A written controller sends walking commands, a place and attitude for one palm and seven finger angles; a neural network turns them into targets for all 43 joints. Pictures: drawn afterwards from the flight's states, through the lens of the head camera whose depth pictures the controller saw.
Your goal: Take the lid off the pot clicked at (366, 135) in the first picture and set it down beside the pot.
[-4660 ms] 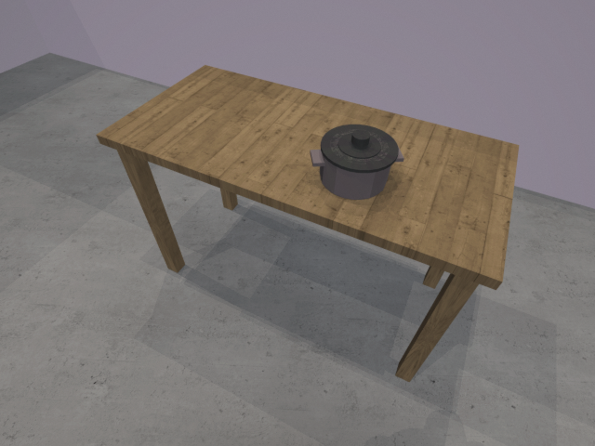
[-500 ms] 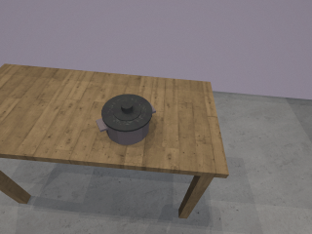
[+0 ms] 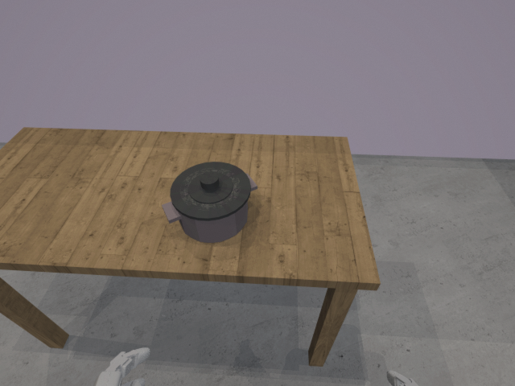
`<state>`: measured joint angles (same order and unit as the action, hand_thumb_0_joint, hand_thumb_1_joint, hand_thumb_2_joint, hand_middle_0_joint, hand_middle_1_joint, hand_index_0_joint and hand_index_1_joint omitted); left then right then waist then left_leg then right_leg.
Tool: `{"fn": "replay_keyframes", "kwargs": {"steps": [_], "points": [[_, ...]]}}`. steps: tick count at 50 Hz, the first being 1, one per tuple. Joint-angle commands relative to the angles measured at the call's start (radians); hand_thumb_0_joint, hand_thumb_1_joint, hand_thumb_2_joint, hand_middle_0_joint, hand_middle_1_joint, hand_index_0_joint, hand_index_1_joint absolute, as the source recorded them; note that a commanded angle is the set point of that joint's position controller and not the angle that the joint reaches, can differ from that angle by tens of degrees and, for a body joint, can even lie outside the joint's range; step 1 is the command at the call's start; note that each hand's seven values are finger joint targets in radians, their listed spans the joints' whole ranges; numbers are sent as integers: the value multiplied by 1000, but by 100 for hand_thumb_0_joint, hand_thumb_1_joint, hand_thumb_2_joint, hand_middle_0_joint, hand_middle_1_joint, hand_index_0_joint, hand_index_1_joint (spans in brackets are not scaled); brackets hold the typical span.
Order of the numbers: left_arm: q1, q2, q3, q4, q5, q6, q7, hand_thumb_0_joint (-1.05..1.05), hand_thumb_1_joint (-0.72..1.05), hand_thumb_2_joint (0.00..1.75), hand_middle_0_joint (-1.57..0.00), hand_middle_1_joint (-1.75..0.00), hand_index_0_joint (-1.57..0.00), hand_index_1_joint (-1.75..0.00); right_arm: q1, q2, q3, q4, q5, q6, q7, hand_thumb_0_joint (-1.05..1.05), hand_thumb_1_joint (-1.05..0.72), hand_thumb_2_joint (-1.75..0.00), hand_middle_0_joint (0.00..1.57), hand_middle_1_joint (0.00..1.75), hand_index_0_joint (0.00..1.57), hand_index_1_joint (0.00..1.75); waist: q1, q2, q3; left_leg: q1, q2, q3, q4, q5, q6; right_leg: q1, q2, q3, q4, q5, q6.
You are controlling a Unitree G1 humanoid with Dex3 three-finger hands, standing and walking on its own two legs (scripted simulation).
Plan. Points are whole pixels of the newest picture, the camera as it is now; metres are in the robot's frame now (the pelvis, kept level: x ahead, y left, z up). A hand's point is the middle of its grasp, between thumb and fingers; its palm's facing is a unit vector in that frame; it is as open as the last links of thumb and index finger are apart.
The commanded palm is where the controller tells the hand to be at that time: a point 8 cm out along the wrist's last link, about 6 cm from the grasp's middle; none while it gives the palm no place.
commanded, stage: lift the closed hand beside the body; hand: left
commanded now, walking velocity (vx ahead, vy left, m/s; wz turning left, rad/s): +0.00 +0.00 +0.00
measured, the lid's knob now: (209, 180) +0.53 +0.13 +0.01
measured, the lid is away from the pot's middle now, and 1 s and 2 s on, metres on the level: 0.00 0.00 0.00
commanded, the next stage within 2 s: raise the hand higher, near the body in 0.40 s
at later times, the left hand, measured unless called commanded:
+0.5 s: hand out of the picture +0.11 +0.19 -0.07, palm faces +0.23 -0.92 -0.33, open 3.0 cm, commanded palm +0.07 +0.23 -0.03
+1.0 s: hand (118, 367) +0.15 +0.20 +0.02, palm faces +0.25 -0.89 -0.39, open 3.1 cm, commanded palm +0.11 +0.24 +0.06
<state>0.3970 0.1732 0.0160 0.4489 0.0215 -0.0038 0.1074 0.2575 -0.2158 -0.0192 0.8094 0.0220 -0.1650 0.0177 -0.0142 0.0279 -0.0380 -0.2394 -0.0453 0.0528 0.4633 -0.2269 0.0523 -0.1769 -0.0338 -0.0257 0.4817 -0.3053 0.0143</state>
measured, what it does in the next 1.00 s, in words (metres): stands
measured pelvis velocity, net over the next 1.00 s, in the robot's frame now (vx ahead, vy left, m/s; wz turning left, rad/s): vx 0.02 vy -0.03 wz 0.01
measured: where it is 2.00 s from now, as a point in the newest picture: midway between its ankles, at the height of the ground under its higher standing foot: outside the picture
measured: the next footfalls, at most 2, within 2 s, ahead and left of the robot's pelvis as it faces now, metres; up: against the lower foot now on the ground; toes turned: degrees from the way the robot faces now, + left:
none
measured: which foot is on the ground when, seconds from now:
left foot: down 0.00-1.00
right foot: down 0.00-1.00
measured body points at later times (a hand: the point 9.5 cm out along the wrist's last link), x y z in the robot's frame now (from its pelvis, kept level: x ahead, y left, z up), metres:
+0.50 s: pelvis +0.00 -0.04 +0.00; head +0.01 -0.05 +0.45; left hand +0.09 +0.24 -0.04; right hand +0.18 -0.25 -0.09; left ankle +0.01 +0.08 -0.74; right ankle -0.03 -0.13 -0.74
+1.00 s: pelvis +0.02 -0.03 +0.00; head +0.02 -0.05 +0.45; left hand +0.13 +0.24 +0.05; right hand +0.23 -0.25 -0.07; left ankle +0.01 +0.08 -0.74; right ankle -0.03 -0.13 -0.74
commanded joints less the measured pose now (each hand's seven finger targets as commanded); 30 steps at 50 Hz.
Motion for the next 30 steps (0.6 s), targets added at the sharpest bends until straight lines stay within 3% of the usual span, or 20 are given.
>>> {"fn": "replay_keyframes", "kwargs": {"steps": [1,3,5,8,11,14,17,20,21,22,25,27,29,30], "points": [[130,154,118,-254,-18,-74,-24,0,90,90,-73,-88,-73,-88,-142,-138,-37,-295,3,-23,-15,0,-90,-90,20,30,20,30,53,-79,48,19,60,-68,-70,69,-47,-89,22,-37,-74,91,-37],[92,153,129,-246,-26,-89,-26,0,90,90,-82,-97,-82,-97,-149,-130,-31,-331,11,0,-33,0,-90,-90,20,30,20,30,36,-42,107,-10,52,-56,-66,-18,-44,-131,22,-28,-92,41,-35],[61,142,119,-272,-35,-106,-33,0,90,90,-90,-107,-90,-107,-148,-124,-25,-358,12,13,-47,0,-90,-90,20,30,20,30,27,-40,87,2,41,-45,-49,-46,-35,-143,23,-14,-102,16,-32],[1,157,122,-366,-42,-128,-33,0,90,90,-104,-121,-104,-121,-143,-118,-22,-387,8,17,-66,0,-90,-90,20,30,20,30,23,23,25,37,35,-39,-35,-51,-31,-140,25,-4,-110,12,-33],[38,143,112,-365,-47,-118,-31,0,90,90,-117,-136,-117,-136,-133,-115,-16,-394,1,17,-78,0,-90,-90,20,30,20,30,24,-6,-2,47,31,-38,-17,-12,-23,-128,26,-3,-102,45,-31],[15,167,124,-388,-46,-120,-28,0,90,90,-130,-150,-130,-150,-136,-117,-14,-393,-1,15,-86,0,-90,-90,20,30,20,30,21,-4,-9,46,26,-38,-1,10,-19,-129,24,3,-105,68,-30],[66,198,158,-401,-45,-113,-24,0,90,90,-130,-150,-130,-150,-139,-116,-12,-386,-5,14,-93,0,-90,-90,20,30,20,30,35,15,-17,51,27,-37,8,47,-18,-110,21,3,-102,110,-31],[106,179,145,-379,-43,-98,-26,0,90,90,-130,-150,-130,-150,-153,-113,-7,-377,-9,13,-98,0,-90,-90,20,30,20,30,36,-35,-9,36,29,-40,16,79,-13,-107,18,-2,-86,155,-25],[97,184,146,-408,-44,-101,-27,0,90,90,-130,-150,-130,-150,-155,-114,-8,-377,-7,11,-99,0,-90,-90,20,30,20,30,38,-10,-23,45,29,-37,18,87,-13,-102,15,2,-85,161,-24],[118,208,173,-396,-40,-97,-24,0,90,90,-130,-150,-130,-150,-154,-113,-11,-366,-8,10,-102,0,-90,-90,20,30,20,30,43,-15,-22,50,30,-37,22,94,-13,-103,16,-1,-88,167,-24],[158,195,167,-417,-39,-93,-24,0,90,90,-130,-150,-130,-150,-161,-108,-10,-358,-12,2,-104,0,-90,-90,20,30,20,30,52,-44,-52,55,32,-39,26,137,-8,-81,13,-5,-67,220,-22],[150,228,194,-463,-38,-98,-21,0,90,90,-130,-150,-130,-150,-164,-108,-12,-351,-9,-3,-106,0,-90,-90,20,30,20,30,58,-25,-53,69,33,-40,25,151,-7,-78,10,-3,-73,229,-21],[195,211,181,-522,-41,-96,-21,0,90,90,-130,-150,-130,-150,-167,-99,-12,-353,-9,-14,-106,0,-90,-90,20,30,20,30,65,-4,-71,91,37,-40,19,183,-6,-61,7,-6,-71,256,-22],[212,210,185,-519,-42,-91,-20,0,90,90,-130,-150,-130,-150,-171,-96,-13,-346,-9,-15,-108,0,-90,-90,20,30,20,30,63,-37,-54,89,39,-38,20,184,-5,-65,7,-9,-75,260,-18]]}}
